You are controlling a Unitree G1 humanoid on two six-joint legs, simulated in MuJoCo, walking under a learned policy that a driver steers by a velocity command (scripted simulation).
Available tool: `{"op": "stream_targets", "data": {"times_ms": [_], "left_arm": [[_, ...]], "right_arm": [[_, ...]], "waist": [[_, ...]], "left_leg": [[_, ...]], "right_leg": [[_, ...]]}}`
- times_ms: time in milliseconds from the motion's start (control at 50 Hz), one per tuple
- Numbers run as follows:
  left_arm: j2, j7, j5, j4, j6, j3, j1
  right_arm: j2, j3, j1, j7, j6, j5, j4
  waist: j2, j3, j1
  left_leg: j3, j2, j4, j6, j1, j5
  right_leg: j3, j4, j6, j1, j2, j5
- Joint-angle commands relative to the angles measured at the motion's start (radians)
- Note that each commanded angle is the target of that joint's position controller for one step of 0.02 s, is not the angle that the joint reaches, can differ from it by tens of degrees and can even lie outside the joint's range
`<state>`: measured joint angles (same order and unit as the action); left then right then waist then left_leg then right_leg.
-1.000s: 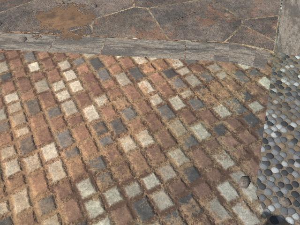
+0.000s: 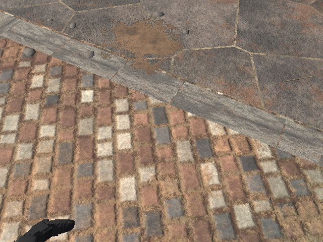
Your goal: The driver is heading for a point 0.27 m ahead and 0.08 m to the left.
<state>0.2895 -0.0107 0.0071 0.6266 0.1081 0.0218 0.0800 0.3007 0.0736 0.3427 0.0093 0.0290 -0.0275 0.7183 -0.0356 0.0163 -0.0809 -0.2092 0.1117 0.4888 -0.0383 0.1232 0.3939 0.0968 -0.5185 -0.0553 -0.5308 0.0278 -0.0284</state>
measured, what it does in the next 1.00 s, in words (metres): walks ahead: right foot, then left foot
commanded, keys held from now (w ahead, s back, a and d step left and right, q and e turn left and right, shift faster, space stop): w+q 0.06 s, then no key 0.94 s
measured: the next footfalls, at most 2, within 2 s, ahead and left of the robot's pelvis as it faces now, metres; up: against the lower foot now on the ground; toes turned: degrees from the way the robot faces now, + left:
right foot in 0.02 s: +0.20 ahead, -0.14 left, +0.00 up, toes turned +6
left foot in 0.44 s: +0.28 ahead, +0.11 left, +0.00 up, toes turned +6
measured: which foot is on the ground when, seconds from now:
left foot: down 0.00-0.02, up 0.04-0.42, down 0.44-1.00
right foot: up 0.00-0.00, down 0.02-1.00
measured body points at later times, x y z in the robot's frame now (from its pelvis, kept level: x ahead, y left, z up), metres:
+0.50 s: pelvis +0.18 -0.02 +0.00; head +0.21 +0.00 +0.45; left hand +0.22 +0.27 -0.12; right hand +0.42 -0.22 -0.08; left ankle +0.24 +0.10 -0.73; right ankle +0.15 -0.14 -0.73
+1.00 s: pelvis +0.21 -0.01 +0.00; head +0.22 +0.00 +0.45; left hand +0.24 +0.27 -0.13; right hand +0.39 -0.24 -0.11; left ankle +0.24 +0.10 -0.73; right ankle +0.16 -0.14 -0.73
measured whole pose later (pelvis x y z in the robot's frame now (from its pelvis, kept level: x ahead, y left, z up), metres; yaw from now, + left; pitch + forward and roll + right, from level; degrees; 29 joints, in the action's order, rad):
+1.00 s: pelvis +0.21 -0.01 +0.00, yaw +8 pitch -1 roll +0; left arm 0.25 0.03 -0.01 0.94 -0.01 0.03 0.22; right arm 0.23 0.05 0.12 0.02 -0.02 0.00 0.85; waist 0.00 0.04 0.02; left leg -0.03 0.03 0.54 -0.02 0.29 0.23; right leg -0.03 -0.48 -0.02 -0.09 0.03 -0.37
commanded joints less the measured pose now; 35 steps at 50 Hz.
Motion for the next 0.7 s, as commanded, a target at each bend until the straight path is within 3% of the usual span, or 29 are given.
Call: {"op": "stream_targets", "data": {"times_ms": [20, 40, 60, 80, 100, 120, 140, 180, 220, 280, 360, 420, 440, 460, 480, 500, 520, 540, 580, 600, 700], "left_arm": [[0.175, 0.009, -0.007, -0.033, 0.026, 0.080, 0.181], [0.232, 0.017, -0.015, -0.024, 0.021, 0.092, 0.315], [0.299, 0.002, -0.026, 0.016, 0.008, 0.109, 0.358], [0.193, -0.001, -0.019, -0.018, 0.008, 0.087, 0.291], [0.141, 0.003, -0.022, -0.021, 0.003, 0.070, 0.242], [0.118, -0.001, -0.034, -0.023, 0.000, 0.060, 0.194], [0.097, -0.003, -0.034, -0.011, -0.002, 0.054, 0.164], [0.072, -0.006, -0.030, 0.019, 0.005, 0.045, 0.155], [0.089, -0.003, -0.025, 0.047, 0.004, 0.050, 0.149], [0.129, 0.010, -0.009, 0.074, -0.019, 0.060, 0.123], [0.148, 0.014, 0.004, 0.115, -0.041, 0.063, 0.153], [0.141, 0.014, 0.021, 0.132, -0.051, 0.058, 0.131], [0.116, 0.013, 0.016, 0.148, -0.049, 0.049, 0.165], [0.078, 0.011, -0.016, 0.142, -0.039, 0.034, 0.184], [0.020, 0.007, -0.034, 0.158, -0.037, 0.014, 0.299], [0.034, 0.010, -0.033, 0.161, -0.052, 0.011, 0.259], [0.054, 0.011, -0.025, 0.148, -0.066, 0.015, 0.215], [0.055, 0.016, -0.025, 0.154, -0.080, 0.015, 0.201], [0.100, 0.019, -0.033, 0.164, -0.104, 0.024, 0.205], [0.105, 0.019, -0.030, 0.169, -0.105, 0.025, 0.194], [0.087, 0.028, -0.020, 0.194, -0.096, 0.022, 0.180]], "right_arm": [[0.071, 0.014, -0.032, -0.001, 0.013, 0.010, -0.070], [-0.010, -0.012, 0.022, -0.004, 0.016, 0.035, -0.084], [0.003, -0.016, 0.127, -0.007, 0.028, -0.015, -0.122], [0.106, 0.006, 0.087, 0.002, 0.023, -0.023, -0.086], [0.138, 0.017, -0.016, 0.004, 0.016, -0.008, -0.097], [0.124, 0.017, -0.058, 0.010, 0.010, 0.009, -0.100], [0.115, 0.021, -0.083, 0.012, 0.006, 0.020, -0.110], [0.070, 0.014, -0.060, 0.008, -0.006, 0.017, -0.100], [0.029, 0.000, -0.070, 0.010, -0.015, 0.020, -0.097], [0.000, -0.017, -0.120, 0.002, -0.022, 0.027, -0.099], [0.028, -0.013, -0.206, -0.010, -0.021, 0.026, -0.111], [0.037, -0.004, -0.200, -0.013, -0.015, 0.033, -0.110], [0.063, 0.004, -0.188, -0.007, -0.013, 0.041, -0.107], [0.123, 0.014, -0.156, 0.005, -0.013, 0.054, -0.114], [0.112, 0.005, -0.178, 0.012, -0.025, 0.065, -0.115], [0.028, -0.016, -0.193, 0.008, -0.033, 0.049, -0.111], [0.014, -0.022, -0.228, 0.001, -0.036, 0.043, -0.103], [0.026, -0.018, -0.269, -0.005, -0.038, 0.043, -0.103], [0.047, -0.012, -0.319, -0.015, -0.035, 0.034, -0.112], [0.047, -0.012, -0.307, -0.018, -0.032, 0.037, -0.104], [0.036, -0.009, -0.263, -0.008, -0.017, 0.034, -0.060]], "waist": [[0.128, -0.141, 0.152], [-0.067, -0.281, 0.171], [-0.411, -0.320, 0.106], [-0.208, -0.200, 0.137], [-0.101, -0.097, 0.150], [-0.024, -0.064, 0.130], [-0.027, -0.036, 0.111], [-0.078, -0.048, 0.079], [-0.085, -0.070, 0.070], [-0.080, -0.116, 0.072], [-0.079, -0.110, 0.107], [-0.063, -0.095, 0.077], [-0.032, -0.102, 0.074], [0.056, -0.172, 0.082], [0.201, -0.239, 0.145], [0.199, -0.242, 0.111], [0.186, -0.196, 0.118], [0.164, -0.170, 0.129], [0.125, -0.073, 0.131], [0.101, -0.045, 0.120], [0.059, -0.114, 0.104]], "left_leg": [[-0.142, -0.151, 0.158, -0.075, 0.158, -0.185], [-0.021, -0.062, 0.476, -0.026, 0.286, 0.111], [0.054, -0.021, 0.758, 0.007, 0.628, 0.230], [0.013, -0.074, 0.862, 0.031, 0.684, 0.138], [0.037, -0.097, 0.867, 0.041, 0.671, 0.048], [0.052, -0.118, 0.839, 0.052, 0.603, 0.003], [0.054, -0.132, 0.787, 0.060, 0.571, 0.000], [0.087, -0.142, 0.678, 0.069, 0.485, 0.003], [0.112, -0.132, 0.545, 0.084, 0.459, -0.028], [0.150, -0.144, 0.327, 0.090, 0.351, -0.170], [0.177, -0.126, 0.159, 0.070, 0.260, -0.271], [0.199, -0.107, -0.035, 0.016, 0.147, -0.362], [0.164, -0.131, -0.109, -0.012, 0.057, -0.494], [0.041, -0.259, -0.062, -0.056, -0.096, -0.853], [-0.088, -0.393, -0.010, -0.189, -0.211, -0.982], [-0.117, -0.399, -0.035, -0.233, -0.158, -0.835], [-0.097, -0.352, -0.054, -0.202, -0.098, -0.675], [-0.059, -0.303, -0.059, -0.155, -0.033, -0.538], [0.024, -0.224, -0.065, -0.078, 0.081, -0.339], [0.041, -0.202, -0.050, -0.059, 0.092, -0.354], [0.072, -0.190, 0.038, -0.066, -0.006, -0.670]], "right_leg": [[0.029, 0.033, 0.087, 0.425, 0.061, -0.079], [0.244, 0.050, 0.140, 0.665, 0.256, -0.155], [0.784, 0.213, 0.295, 0.822, 0.431, -0.525], [0.748, 0.258, 0.276, 0.730, 0.386, -0.587], [0.528, 0.234, 0.243, 0.616, 0.338, -0.385], [0.371, 0.208, 0.233, 0.509, 0.289, -0.084], [0.260, 0.193, 0.237, 0.445, 0.249, 0.163], [0.115, 0.197, 0.231, 0.393, 0.200, 0.412], [0.057, 0.206, 0.257, 0.399, 0.197, 0.539], [-0.015, 0.218, 0.266, 0.387, 0.193, 0.555], [-0.030, 0.201, 0.255, 0.400, 0.196, 0.451], [-0.017, 0.126, 0.217, 0.390, 0.182, 0.310], [-0.028, 0.083, 0.174, 0.362, 0.144, 0.236], [-0.073, -0.011, 0.115, 0.292, 0.086, 0.074], [-0.110, -0.077, 0.052, 0.186, 0.024, -0.290], [-0.080, -0.076, 0.023, 0.191, 0.030, -0.434], [-0.078, -0.038, 0.016, 0.203, 0.033, -0.397], [-0.085, 0.012, 0.016, 0.241, 0.030, -0.317], [-0.090, 0.077, 0.025, 0.267, 0.029, -0.240], [-0.095, 0.075, 0.032, 0.271, 0.025, -0.224], [-0.088, 0.076, 0.038, 0.324, 0.038, -0.070]]}}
